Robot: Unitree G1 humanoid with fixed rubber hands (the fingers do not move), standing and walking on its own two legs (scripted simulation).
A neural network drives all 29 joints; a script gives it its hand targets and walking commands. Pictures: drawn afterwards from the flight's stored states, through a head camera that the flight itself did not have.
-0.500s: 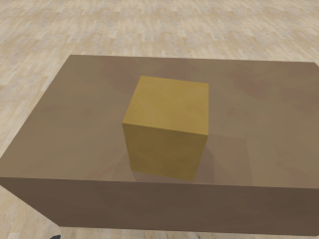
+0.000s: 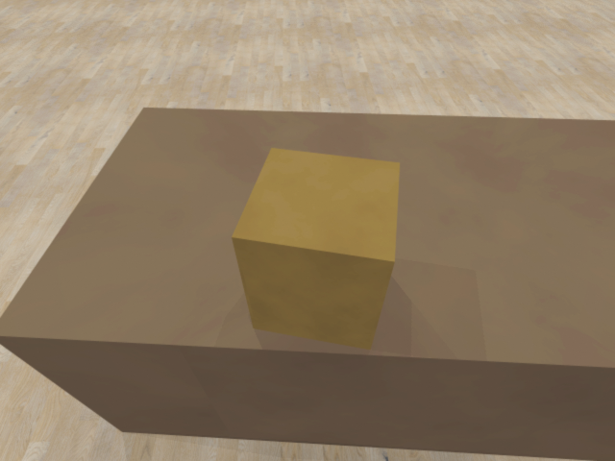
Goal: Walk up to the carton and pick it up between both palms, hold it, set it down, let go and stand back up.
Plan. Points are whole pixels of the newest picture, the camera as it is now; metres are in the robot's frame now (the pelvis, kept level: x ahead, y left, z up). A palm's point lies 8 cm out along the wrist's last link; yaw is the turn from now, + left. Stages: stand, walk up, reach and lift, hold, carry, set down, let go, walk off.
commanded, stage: walk up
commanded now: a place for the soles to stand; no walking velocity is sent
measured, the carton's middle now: (321, 250) +0.46 +0.00 -0.02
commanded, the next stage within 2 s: stand in 0.40 s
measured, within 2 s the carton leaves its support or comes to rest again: neither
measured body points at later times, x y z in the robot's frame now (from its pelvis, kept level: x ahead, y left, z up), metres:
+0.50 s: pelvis +0.01 +0.00 +0.00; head +0.03 +0.00 +0.45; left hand +0.08 +0.30 -0.13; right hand +0.08 -0.30 -0.14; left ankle -0.04 +0.16 -0.74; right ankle +0.07 -0.12 -0.74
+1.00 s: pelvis +0.01 +0.01 -0.02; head +0.03 +0.03 +0.43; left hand +0.18 +0.27 -0.11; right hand +0.17 -0.27 -0.10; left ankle -0.04 +0.15 -0.75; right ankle +0.06 -0.11 -0.74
